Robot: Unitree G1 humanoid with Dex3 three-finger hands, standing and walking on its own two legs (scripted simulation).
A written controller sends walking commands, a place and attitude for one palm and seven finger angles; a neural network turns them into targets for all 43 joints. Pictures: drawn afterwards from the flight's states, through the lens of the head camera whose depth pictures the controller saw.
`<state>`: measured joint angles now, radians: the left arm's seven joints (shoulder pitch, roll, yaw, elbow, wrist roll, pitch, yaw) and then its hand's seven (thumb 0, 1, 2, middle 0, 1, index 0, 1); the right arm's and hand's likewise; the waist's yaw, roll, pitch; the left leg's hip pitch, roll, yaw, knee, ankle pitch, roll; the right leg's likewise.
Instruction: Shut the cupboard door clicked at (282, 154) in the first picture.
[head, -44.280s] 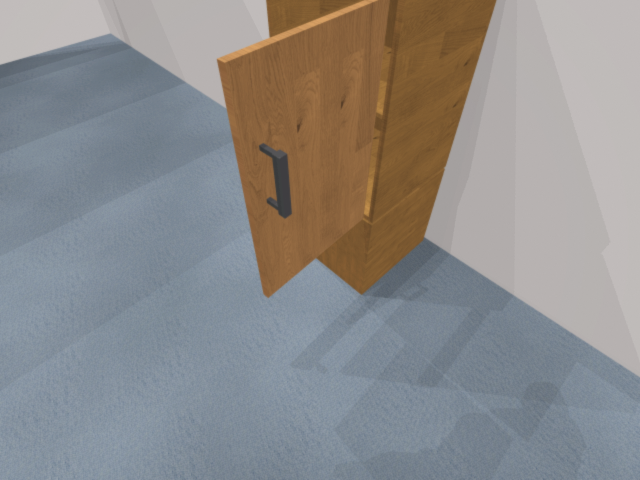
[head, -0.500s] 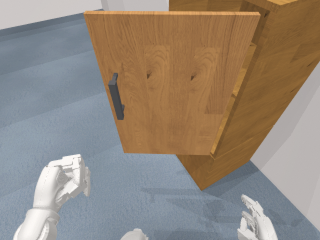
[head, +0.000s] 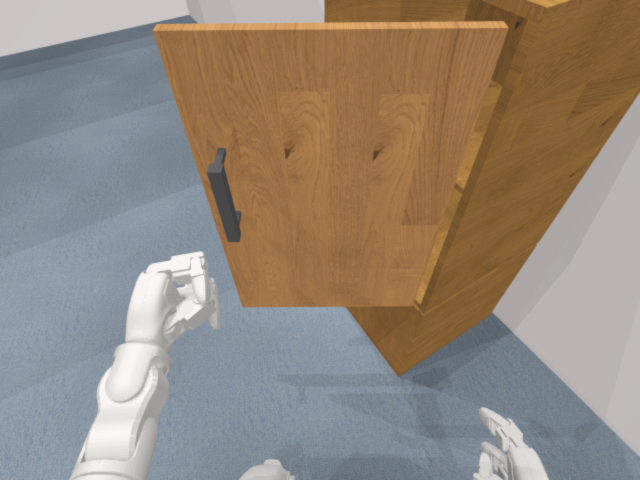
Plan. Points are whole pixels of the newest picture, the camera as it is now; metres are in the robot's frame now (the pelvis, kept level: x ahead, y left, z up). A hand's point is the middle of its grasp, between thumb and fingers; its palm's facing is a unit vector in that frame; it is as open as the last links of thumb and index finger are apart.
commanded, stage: bring the fist close to the handle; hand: left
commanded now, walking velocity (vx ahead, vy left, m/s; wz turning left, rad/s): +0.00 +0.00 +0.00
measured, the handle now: (227, 197) +0.48 +0.17 +0.08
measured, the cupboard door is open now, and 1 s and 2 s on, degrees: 58 58 44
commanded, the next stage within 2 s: push the door shut along its arc in 0.88 s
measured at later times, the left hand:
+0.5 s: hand (252, 242) +0.40 +0.12 +0.08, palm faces +0.04 -1.00 -0.02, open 3.1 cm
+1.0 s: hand (244, 244) +0.39 +0.13 +0.08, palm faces +0.03 -1.00 -0.01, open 3.1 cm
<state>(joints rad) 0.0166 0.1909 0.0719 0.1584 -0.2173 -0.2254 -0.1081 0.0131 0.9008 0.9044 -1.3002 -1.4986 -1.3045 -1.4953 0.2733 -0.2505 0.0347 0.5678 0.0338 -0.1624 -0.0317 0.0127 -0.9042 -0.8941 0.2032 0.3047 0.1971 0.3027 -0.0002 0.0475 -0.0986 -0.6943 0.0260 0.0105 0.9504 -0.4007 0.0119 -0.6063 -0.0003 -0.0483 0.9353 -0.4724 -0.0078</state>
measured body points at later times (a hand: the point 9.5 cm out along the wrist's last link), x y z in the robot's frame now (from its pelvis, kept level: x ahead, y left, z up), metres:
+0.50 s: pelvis +0.00 -0.01 +0.00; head +0.05 -0.02 +0.45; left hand +0.39 +0.17 +0.08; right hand +0.11 -0.26 -0.11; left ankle +0.04 +0.11 -0.68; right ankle +0.00 -0.12 -0.68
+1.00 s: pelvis +0.00 -0.01 +0.00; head +0.04 -0.02 +0.45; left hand +0.38 +0.18 +0.08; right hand +0.11 -0.26 -0.11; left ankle +0.04 +0.11 -0.68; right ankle +0.00 -0.12 -0.68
